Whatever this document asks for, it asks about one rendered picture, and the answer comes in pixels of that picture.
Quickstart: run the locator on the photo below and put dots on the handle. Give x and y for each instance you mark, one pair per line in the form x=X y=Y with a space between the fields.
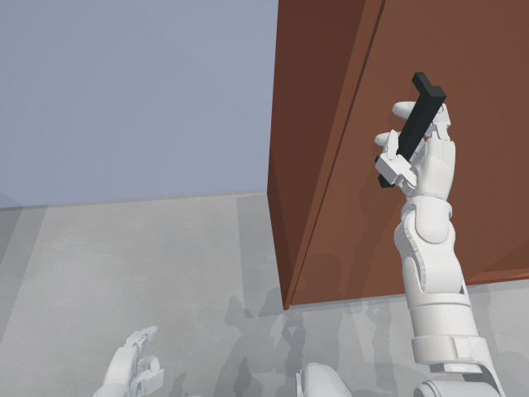
x=428 y=104

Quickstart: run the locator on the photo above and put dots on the robot right forearm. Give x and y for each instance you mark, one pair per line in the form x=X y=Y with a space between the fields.
x=445 y=334

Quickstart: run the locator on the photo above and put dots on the left robot hand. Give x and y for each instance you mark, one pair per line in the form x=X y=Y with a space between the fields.
x=143 y=377

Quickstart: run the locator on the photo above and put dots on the robot right thigh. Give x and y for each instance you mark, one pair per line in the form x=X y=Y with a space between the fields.
x=318 y=380

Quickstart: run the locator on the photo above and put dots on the right robot hand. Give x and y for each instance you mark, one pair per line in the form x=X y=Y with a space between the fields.
x=433 y=162

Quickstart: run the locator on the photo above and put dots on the wardrobe door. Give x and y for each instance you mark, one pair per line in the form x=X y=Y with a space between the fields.
x=516 y=259
x=478 y=52

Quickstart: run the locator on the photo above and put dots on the right robot upper arm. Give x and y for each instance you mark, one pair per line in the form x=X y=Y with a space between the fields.
x=440 y=388

